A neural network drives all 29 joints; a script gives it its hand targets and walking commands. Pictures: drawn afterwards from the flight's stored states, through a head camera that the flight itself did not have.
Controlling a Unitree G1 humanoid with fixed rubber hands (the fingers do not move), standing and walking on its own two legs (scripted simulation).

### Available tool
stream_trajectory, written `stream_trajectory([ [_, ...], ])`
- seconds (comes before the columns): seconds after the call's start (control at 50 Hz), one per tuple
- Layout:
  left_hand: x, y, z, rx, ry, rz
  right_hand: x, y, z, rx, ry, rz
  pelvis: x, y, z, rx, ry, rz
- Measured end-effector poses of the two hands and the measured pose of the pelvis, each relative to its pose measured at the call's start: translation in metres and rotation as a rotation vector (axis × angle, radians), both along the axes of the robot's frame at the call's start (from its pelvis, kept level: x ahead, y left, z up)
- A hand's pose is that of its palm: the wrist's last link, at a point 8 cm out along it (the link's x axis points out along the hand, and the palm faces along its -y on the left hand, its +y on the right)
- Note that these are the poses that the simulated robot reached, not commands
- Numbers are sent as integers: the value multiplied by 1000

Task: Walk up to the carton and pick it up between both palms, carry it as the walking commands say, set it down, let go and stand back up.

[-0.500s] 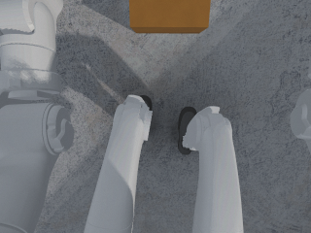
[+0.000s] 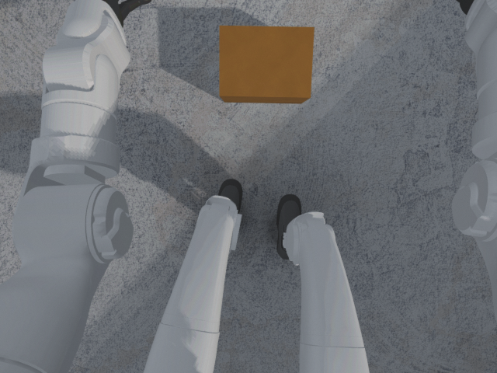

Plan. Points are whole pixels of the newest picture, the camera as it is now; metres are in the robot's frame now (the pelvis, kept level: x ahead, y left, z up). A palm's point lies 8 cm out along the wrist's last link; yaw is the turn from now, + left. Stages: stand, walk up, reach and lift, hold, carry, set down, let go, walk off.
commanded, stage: let go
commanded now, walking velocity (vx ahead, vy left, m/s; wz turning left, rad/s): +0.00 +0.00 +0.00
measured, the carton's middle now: (264, 68) +0.56 +0.05 -0.58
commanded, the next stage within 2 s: stand in 1.48 s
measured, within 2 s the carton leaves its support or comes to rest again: neither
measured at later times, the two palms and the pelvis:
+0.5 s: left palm (65, 81) +0.41 +0.24 -0.04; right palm out of the picture +0.47 -0.19 -0.05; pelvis +0.09 +0.00 +0.07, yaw +0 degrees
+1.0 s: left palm (20, 284) +0.25 +0.22 +0.04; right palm out of the picture +0.27 -0.24 +0.05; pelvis +0.10 -0.01 +0.12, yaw +1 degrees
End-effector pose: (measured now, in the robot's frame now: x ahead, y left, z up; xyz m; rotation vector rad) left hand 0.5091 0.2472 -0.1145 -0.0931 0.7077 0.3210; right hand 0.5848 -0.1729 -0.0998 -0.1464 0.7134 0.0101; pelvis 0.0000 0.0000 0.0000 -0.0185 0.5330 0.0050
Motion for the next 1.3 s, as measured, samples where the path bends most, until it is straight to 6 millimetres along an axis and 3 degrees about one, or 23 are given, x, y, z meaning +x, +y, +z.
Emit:
stream_trajectory([
  [0.16, -5, -3, 34, 74, 19, -48, 0, 9, 26, 29, 5, 8, 25, 2, 17, 8, 98, -7],
  [0.24, -17, -3, 38, 100, 41, -101, -15, 7, 28, -33, 17, 25, 40, 1, 31, 11, 96, -9],
  [0.42, -78, -5, 50, 94, 138, -236, -94, -16, 37, -122, 98, -20, 78, 2, 66, 1, 51, -5],
  [0.54, -105, -2, 81, 122, 122, -248, -123, -15, 65, -86, 47, -29, 93, 5, 77, 2, -14, -6],
  [0.66, -140, -7, 108, 122, 120, -259, -158, -16, 90, -52, 27, -30, 99, 3, 92, 11, -107, 1],
  [0.82, -210, -19, 143, 118, 128, -278, -241, -44, 124, -62, 63, -49, 106, -4, 112, 17, -292, 7],
  [0.96, -257, -24, 154, 93, 144, -288, -300, -67, 142, -76, 89, -70, 103, -10, 119, 26, -470, 8],
  [1.12, -263, -28, 159, 95, 130, -327, -331, -67, 151, -63, 103, -72, 97, -12, 119, 29, -618, 15],
  [1.3, -251, -23, 159, 122, 162, -361, -335, -53, 146, -54, 135, -65, 99, -4, 118, 24, -658, 1],
])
